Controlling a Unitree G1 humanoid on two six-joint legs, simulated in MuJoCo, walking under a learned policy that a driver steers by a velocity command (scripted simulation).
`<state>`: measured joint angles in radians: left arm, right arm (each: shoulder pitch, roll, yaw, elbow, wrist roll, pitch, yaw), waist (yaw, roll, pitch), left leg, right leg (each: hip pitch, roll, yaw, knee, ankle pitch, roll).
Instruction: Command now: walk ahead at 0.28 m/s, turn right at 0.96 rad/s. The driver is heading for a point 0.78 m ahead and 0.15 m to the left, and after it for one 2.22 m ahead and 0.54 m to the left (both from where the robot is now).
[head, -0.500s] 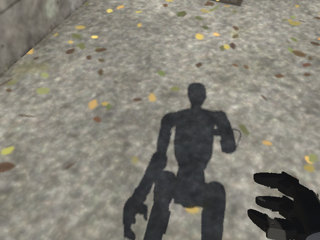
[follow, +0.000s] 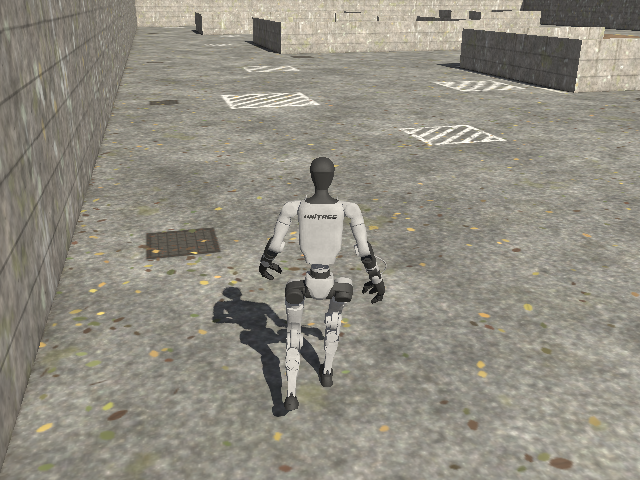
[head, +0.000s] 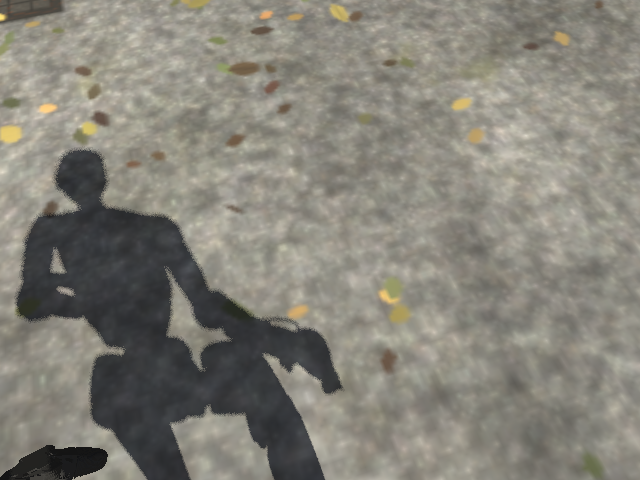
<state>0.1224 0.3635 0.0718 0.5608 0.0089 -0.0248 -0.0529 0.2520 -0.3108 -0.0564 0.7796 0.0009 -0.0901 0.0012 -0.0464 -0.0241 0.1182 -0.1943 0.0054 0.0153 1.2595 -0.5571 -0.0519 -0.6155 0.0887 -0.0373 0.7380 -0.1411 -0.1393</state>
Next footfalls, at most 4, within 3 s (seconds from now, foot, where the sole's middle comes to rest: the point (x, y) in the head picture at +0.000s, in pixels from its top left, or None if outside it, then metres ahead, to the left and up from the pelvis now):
0.46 left None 0.20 0.19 -0.73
0.94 right None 0.35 0.02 -0.73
1.32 left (137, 411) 0.55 0.39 -0.73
1.74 right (283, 233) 0.98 0.09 -0.73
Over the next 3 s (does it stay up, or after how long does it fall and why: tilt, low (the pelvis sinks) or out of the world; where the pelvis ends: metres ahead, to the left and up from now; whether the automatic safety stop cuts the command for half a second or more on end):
stays up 1.83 0.34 0.03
